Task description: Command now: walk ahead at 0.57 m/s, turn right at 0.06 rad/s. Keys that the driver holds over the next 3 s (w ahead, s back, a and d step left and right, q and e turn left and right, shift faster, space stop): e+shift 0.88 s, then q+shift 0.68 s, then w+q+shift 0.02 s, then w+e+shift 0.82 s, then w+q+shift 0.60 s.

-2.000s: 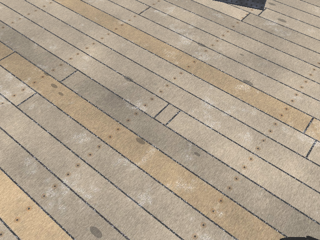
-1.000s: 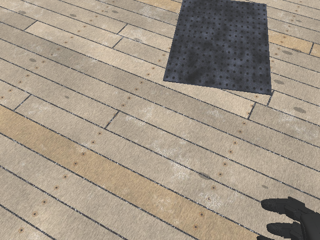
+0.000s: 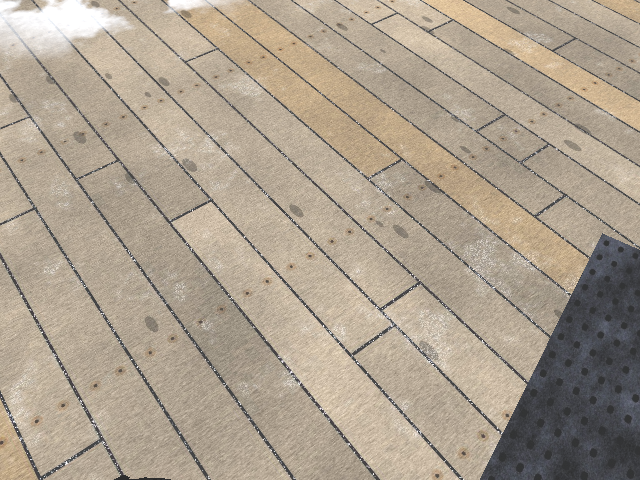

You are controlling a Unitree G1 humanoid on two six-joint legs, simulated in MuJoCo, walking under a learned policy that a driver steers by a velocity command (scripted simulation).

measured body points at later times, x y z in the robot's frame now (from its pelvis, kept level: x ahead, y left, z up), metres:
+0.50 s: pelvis +0.26 -0.04 +0.00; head +0.30 -0.07 +0.45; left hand +0.39 +0.23 -0.11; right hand +0.38 -0.33 -0.10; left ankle +0.40 +0.12 -0.67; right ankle +0.34 -0.09 -0.73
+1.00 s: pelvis +0.35 +0.01 +0.01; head +0.39 +0.02 +0.46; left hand +0.65 +0.14 -0.11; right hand +0.25 -0.28 -0.07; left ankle +0.42 +0.07 -0.73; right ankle +0.22 -0.08 -0.64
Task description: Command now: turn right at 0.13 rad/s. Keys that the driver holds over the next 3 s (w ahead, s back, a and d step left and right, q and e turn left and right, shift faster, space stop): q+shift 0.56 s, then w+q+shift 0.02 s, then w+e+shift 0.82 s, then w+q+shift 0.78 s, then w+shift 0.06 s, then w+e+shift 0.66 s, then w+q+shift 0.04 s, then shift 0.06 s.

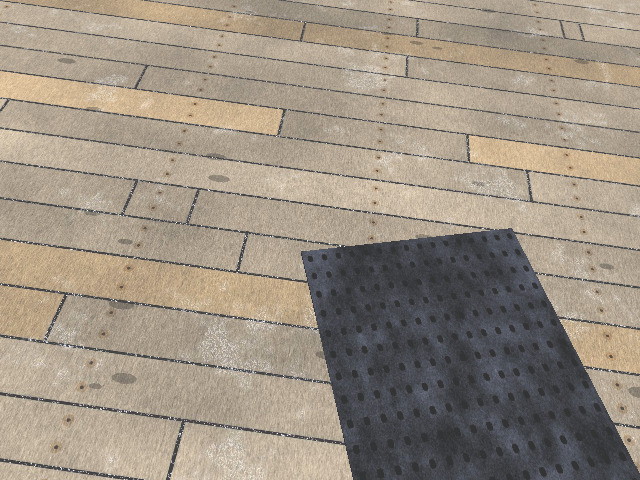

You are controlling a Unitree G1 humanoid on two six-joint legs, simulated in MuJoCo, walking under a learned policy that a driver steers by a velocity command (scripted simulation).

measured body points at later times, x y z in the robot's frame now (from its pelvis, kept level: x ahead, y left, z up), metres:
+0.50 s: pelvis -0.02 +0.00 -0.01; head +0.02 +0.00 +0.44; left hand +0.03 +0.29 -0.11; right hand +0.17 -0.24 -0.13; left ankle -0.05 +0.10 -0.70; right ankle -0.03 -0.11 -0.75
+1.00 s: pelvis +0.10 +0.11 -0.01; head +0.10 +0.13 +0.44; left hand +0.09 +0.40 -0.14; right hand +0.22 -0.13 -0.13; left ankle -0.05 +0.11 -0.75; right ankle +0.29 +0.03 -0.66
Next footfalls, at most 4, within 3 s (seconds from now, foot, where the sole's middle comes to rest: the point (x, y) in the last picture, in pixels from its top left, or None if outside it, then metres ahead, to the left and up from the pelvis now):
0.20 right None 0.01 -0.11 -0.78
0.62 left None -0.02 0.13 -0.78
1.20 right None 0.41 0.14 -0.78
1.62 left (153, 339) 0.79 0.35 -0.78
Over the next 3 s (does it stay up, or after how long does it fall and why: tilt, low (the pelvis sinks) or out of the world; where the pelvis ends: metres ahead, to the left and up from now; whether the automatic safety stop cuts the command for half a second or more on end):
stays up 1.83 0.52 -0.05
